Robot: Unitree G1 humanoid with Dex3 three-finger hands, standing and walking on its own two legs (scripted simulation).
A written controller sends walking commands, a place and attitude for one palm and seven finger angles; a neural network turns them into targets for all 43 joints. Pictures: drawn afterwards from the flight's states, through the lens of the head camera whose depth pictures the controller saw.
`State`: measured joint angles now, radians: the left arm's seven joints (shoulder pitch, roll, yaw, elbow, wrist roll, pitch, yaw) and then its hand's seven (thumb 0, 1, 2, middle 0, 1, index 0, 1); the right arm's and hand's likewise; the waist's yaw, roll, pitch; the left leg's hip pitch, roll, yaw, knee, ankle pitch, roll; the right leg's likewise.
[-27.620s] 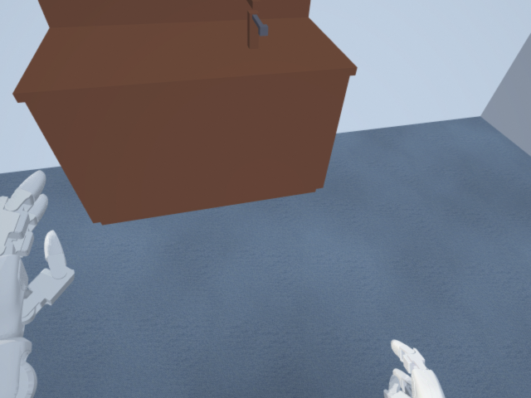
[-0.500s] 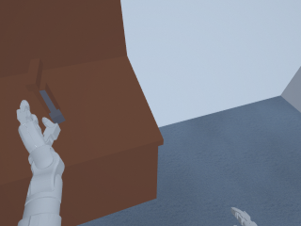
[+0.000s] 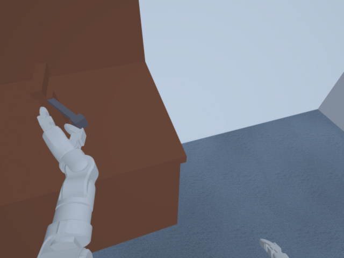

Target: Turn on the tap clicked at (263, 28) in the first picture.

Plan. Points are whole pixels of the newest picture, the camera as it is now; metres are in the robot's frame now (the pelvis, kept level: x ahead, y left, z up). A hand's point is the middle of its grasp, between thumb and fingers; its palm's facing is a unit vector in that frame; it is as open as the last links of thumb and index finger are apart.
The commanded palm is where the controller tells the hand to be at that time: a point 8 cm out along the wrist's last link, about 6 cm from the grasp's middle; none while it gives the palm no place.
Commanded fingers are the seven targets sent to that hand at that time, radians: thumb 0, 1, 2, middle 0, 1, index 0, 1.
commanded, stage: push the lever round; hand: left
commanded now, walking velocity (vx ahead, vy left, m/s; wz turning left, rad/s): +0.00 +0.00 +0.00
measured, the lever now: (79, 122) +0.41 +0.25 +0.10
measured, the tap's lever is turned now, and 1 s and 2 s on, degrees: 33 62 80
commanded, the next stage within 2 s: lift the hand up off the lever in 1.40 s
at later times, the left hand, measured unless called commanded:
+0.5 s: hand (96, 123) +0.41 +0.21 +0.10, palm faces +0.79 -0.62 -0.06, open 7.7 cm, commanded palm +0.36 +0.23 +0.10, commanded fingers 0.00 0.90 0.90 -0.15 -0.15 -0.15 -0.15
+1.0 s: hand (108, 112) +0.45 +0.19 +0.09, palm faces +0.83 -0.54 -0.12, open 7.5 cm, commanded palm +0.40 +0.20 +0.10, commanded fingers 0.00 0.90 0.90 -0.15 -0.15 -0.15 -0.15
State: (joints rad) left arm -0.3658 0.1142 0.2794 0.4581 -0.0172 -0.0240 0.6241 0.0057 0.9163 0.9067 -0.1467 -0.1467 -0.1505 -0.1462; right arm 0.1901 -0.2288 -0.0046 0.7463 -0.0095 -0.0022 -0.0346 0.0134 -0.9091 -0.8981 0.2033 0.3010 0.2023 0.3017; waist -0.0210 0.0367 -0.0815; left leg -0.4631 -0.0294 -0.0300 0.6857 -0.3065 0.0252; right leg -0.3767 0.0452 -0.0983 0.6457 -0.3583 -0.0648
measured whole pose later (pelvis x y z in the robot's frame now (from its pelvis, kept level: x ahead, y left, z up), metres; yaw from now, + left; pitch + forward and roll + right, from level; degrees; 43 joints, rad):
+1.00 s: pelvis +0.01 -0.02 -0.01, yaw +1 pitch +11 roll -1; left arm -0.76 0.08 0.39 0.84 0.10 0.00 0.92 -0.01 0.95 0.93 -0.15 -0.15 -0.15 -0.15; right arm 0.25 -0.22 -0.04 0.81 -0.08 0.01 0.06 0.01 -0.91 -0.90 0.20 0.30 0.20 0.30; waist -0.07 0.04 -0.14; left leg -0.61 -0.02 -0.05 0.75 -0.33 0.00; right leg -0.52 0.05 -0.12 0.72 -0.40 -0.09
